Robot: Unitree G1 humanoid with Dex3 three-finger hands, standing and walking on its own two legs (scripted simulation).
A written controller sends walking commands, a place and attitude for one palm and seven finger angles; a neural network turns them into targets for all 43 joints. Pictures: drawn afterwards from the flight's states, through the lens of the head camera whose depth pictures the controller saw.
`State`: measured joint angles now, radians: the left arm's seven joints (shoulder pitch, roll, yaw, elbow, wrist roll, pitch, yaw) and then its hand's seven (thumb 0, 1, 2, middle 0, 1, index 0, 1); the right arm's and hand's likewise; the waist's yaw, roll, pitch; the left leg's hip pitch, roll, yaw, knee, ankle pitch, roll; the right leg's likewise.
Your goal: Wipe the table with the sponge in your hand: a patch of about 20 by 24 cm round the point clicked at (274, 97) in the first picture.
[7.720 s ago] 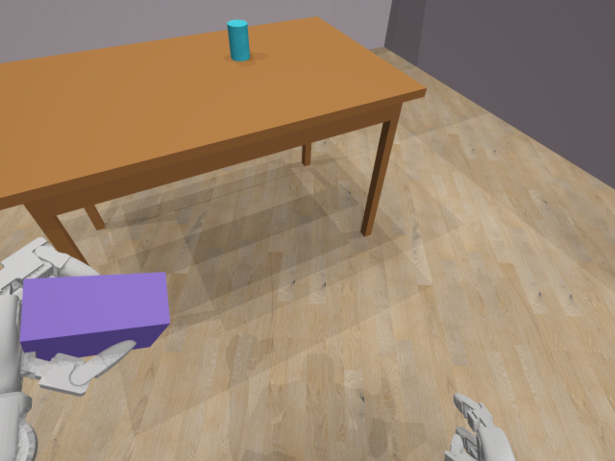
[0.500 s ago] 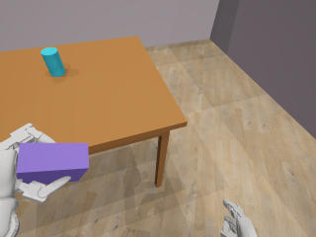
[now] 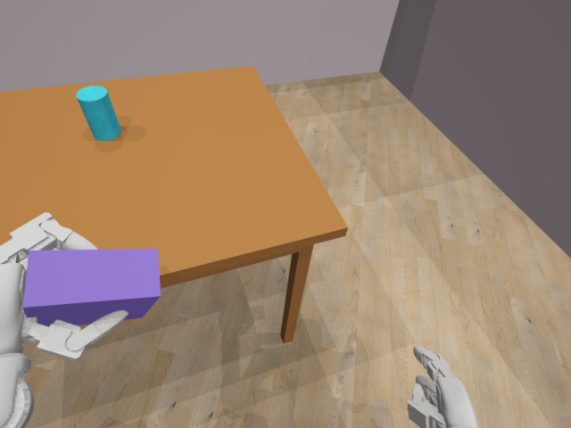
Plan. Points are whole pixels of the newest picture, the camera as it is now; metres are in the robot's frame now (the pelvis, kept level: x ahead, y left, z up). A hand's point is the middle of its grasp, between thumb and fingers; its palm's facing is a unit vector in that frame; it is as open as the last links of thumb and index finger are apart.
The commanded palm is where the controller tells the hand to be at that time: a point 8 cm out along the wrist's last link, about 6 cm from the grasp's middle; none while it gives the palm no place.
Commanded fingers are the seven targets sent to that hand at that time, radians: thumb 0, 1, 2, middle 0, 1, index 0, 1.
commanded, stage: look again from close up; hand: left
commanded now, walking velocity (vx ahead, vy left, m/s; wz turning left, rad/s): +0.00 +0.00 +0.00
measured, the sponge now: (112, 288) +0.23 +0.22 +0.13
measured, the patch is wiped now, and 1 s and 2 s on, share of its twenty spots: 0.00 0.00 0.00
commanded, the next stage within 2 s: shuffle to correct the standing spot in 0.28 s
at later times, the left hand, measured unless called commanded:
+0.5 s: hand (78, 298) +0.20 +0.24 +0.14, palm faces +0.36 -0.85 -0.38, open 9.4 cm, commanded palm +0.15 +0.28 +0.17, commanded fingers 0.00 0.10 1.30 -1.20 -1.60 -1.20 -1.60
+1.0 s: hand (93, 249) +0.26 +0.24 +0.16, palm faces +0.35 -0.82 -0.45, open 9.4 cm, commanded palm +0.19 +0.30 +0.17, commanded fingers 0.00 0.10 1.30 -1.20 -1.60 -1.20 -1.60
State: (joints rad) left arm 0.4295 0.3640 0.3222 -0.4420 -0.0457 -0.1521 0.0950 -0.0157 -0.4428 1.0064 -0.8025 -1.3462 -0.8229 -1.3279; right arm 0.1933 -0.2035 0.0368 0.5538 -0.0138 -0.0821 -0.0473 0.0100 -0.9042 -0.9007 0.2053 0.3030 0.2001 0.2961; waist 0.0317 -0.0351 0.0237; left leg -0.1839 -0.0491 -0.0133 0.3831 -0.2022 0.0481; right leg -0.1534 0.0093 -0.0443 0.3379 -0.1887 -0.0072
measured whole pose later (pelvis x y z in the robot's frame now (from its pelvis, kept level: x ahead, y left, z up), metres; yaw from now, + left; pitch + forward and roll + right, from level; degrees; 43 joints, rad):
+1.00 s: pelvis +0.05 +0.01 -0.02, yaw +4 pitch +0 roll -1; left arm 0.47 0.40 0.34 -0.51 -0.04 -0.24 0.10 -0.02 -0.44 1.01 -0.80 -1.35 -0.82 -1.33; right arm 0.23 -0.20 0.01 0.59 -0.01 -0.08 0.00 0.01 -0.90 -0.90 0.21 0.30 0.20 0.30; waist -0.03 0.03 0.04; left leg -0.38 -0.08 -0.02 0.94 -0.42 0.03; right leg -0.28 -0.01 -0.14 0.62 -0.32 -0.04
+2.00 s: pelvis +0.14 +0.09 -0.01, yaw -2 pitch +0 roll -1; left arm 0.51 0.37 0.35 -0.45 -0.07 -0.10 0.13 -0.02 -0.44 1.01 -0.80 -1.35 -0.82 -1.33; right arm 0.20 -0.21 0.02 0.60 0.01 -0.09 -0.07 0.01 -0.90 -0.90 0.21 0.30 0.20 0.30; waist 0.00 0.02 0.00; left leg -0.24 0.05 0.05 0.50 -0.25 -0.01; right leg -0.24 0.05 -0.10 0.42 -0.19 -0.07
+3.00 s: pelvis +0.16 +0.14 -0.01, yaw -2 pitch +0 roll -1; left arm 0.42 0.37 0.36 -0.50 -0.05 -0.20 0.10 -0.01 -0.44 1.02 -0.80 -1.35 -0.82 -1.33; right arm 0.19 -0.19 0.03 0.56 0.00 -0.14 -0.03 0.01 -0.90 -0.90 0.21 0.30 0.20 0.30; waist 0.03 -0.04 0.07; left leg -0.20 -0.02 0.07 0.46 -0.26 0.06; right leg -0.20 -0.02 -0.08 0.40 -0.19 0.01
